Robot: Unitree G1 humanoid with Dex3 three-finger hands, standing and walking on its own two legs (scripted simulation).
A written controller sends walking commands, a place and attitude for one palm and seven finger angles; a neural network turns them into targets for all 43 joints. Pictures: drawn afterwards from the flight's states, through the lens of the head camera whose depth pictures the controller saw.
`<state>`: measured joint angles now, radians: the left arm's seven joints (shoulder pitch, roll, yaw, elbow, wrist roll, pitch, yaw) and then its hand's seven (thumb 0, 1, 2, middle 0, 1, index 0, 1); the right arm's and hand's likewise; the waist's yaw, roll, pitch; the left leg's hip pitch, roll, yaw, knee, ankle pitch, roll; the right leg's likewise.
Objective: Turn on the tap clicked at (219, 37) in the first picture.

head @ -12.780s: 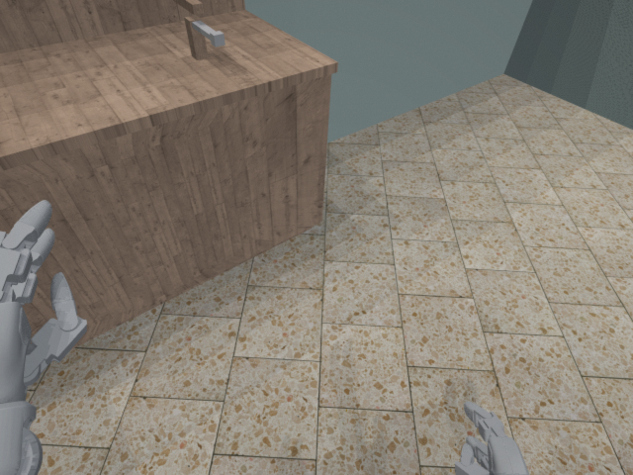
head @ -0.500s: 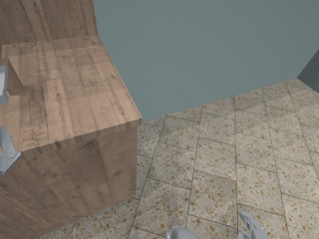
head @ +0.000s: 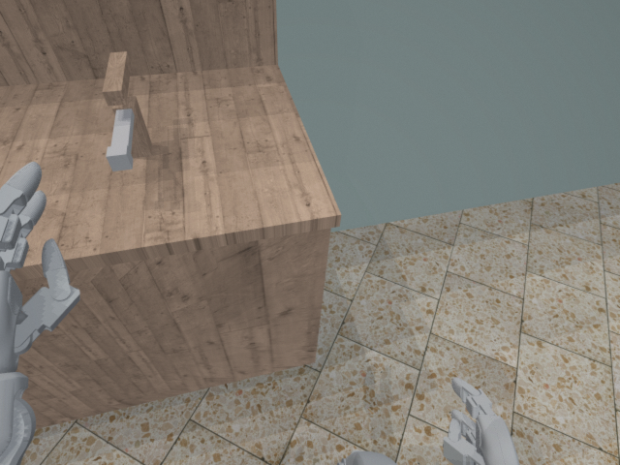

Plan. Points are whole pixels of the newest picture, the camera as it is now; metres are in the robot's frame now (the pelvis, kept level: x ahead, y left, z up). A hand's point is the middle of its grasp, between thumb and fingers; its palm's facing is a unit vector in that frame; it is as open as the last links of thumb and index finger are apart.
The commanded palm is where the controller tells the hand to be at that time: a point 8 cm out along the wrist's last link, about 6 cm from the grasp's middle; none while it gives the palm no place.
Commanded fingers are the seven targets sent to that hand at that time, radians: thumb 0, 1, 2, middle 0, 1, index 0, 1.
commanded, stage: come to a stop and stand still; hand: left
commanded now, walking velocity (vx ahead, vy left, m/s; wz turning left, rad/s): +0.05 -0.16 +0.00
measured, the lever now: (120, 158) +0.49 +0.33 +0.11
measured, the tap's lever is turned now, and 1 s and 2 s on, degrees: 0 0 0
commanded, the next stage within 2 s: look again from close up in 0.08 s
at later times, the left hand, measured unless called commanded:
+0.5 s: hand (126, 270) +0.25 +0.20 +0.18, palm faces +0.27 -0.90 -0.34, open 7.5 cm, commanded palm +0.19 +0.25 +0.19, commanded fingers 0.00 0.90 0.90 -0.20 -0.30 -0.20 -0.30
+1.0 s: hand (98, 193) +0.34 +0.26 +0.19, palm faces +0.35 -0.86 -0.37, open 7.5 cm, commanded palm +0.28 +0.30 +0.19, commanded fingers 0.00 0.90 0.90 -0.20 -0.30 -0.20 -0.30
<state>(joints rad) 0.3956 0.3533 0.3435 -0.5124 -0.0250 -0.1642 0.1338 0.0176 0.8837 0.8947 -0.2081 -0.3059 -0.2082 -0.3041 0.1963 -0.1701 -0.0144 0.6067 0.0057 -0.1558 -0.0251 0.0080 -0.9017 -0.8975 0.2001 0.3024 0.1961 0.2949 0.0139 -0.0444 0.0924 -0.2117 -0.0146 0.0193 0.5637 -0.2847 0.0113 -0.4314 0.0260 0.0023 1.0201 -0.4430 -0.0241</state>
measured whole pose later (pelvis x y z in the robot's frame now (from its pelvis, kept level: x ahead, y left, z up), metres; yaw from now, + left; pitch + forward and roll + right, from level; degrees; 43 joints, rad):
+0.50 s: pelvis +0.01 -0.02 +0.01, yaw -3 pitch -2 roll +0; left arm 0.39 0.36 0.32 -0.46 -0.03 -0.28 0.08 0.02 0.88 0.89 -0.21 -0.31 -0.21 -0.30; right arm 0.22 -0.22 0.00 0.59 -0.01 -0.17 -0.01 0.01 -0.90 -0.90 0.20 0.30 0.20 0.29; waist 0.01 -0.06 0.07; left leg -0.20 -0.01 0.04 0.47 -0.23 0.03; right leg -0.22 0.08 -0.01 0.42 -0.17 -0.05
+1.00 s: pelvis +0.10 +0.03 -0.01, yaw -3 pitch +0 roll -3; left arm 0.38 0.41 0.39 -0.53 -0.05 -0.22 0.10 0.01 0.89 0.89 -0.21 -0.31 -0.21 -0.30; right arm 0.20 -0.17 0.03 0.55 0.00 -0.10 0.00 0.01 -0.90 -0.90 0.20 0.30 0.20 0.30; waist 0.00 0.00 0.03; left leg -0.19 -0.04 0.04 0.64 -0.46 0.09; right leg -0.22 0.04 -0.03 0.62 -0.38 -0.03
